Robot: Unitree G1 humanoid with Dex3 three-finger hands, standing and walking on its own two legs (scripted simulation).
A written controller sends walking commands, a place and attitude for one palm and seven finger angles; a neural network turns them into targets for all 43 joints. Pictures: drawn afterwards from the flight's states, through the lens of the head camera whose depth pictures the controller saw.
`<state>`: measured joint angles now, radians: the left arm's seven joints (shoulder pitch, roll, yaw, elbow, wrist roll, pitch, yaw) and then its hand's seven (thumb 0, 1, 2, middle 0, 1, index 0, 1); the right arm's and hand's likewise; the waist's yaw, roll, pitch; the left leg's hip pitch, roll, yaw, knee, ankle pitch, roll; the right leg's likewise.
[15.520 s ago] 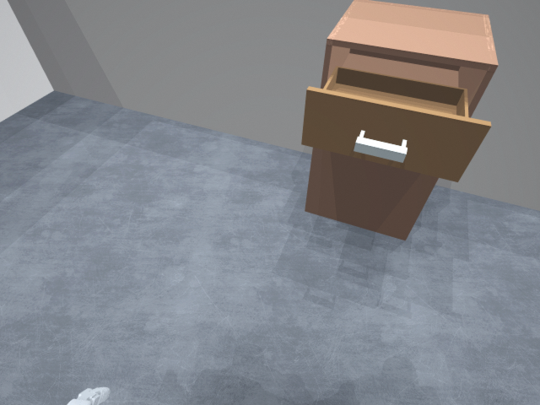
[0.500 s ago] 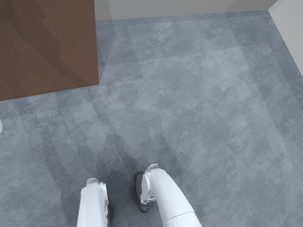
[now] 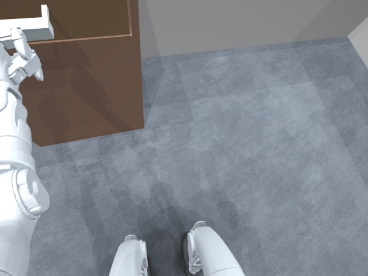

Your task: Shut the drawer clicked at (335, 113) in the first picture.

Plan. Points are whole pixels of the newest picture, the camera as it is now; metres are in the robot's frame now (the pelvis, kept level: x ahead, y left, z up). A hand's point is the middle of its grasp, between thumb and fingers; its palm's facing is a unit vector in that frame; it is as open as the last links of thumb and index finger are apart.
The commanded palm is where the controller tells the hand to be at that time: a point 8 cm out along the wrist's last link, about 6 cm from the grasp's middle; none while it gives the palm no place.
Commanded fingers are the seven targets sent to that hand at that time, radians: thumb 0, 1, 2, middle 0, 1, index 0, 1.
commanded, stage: draw the hand back to the body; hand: left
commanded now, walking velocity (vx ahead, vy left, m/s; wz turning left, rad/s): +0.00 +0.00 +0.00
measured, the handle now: (15, 21) +0.63 +0.28 +0.05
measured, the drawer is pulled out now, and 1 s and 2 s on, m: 0.00 0.00 0.00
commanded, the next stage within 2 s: step back with the hand held close in 1.40 s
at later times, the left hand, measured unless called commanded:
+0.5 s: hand out of the picture +0.40 +0.23 +0.14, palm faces +0.13 -0.99 -0.05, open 3.3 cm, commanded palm +0.36 +0.27 +0.14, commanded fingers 0.00 0.90 0.90 -1.40 -1.60 -1.40 -1.60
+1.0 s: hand out of the picture +0.24 +0.24 +0.22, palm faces +0.40 -0.87 -0.30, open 3.3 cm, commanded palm +0.19 +0.28 +0.24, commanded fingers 0.00 0.90 0.90 -1.40 -1.60 -1.40 -1.60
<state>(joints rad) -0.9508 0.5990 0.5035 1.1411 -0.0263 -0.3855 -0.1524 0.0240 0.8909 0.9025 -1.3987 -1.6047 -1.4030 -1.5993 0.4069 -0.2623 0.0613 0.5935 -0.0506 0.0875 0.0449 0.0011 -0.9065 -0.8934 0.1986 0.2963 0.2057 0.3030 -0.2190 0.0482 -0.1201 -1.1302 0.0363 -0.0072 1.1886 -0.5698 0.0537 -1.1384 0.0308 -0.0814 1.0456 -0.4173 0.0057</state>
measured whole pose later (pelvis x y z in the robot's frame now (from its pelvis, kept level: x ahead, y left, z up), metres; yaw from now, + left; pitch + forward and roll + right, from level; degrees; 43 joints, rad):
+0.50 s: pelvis +0.04 +0.00 +0.06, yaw +2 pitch +15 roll -4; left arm -0.23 0.32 0.29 0.46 -0.22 -0.28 -0.19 0.02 0.90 0.90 -1.40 -1.60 -1.40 -1.60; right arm 0.31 -0.26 0.01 0.54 0.04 0.05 0.01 0.00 -0.91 -0.89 0.20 0.30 0.20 0.30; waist -0.05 0.06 -0.14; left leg -0.60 0.01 -0.01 0.86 -0.49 0.04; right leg -0.63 0.03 -0.05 0.75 -0.36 0.00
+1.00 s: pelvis +0.01 -0.01 +0.10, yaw +3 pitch -3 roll -1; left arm 0.25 0.31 0.21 -0.16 -0.07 -0.07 0.09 0.02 0.89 0.90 -1.40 -1.60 -1.41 -1.60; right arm 0.20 -0.23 0.06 0.57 0.02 -0.04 -0.07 0.01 -0.91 -0.89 0.20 0.30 0.20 0.30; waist 0.05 0.06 -0.01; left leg -0.11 -0.02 0.00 0.48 -0.31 0.04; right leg -0.16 0.00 -0.04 0.44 -0.23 0.00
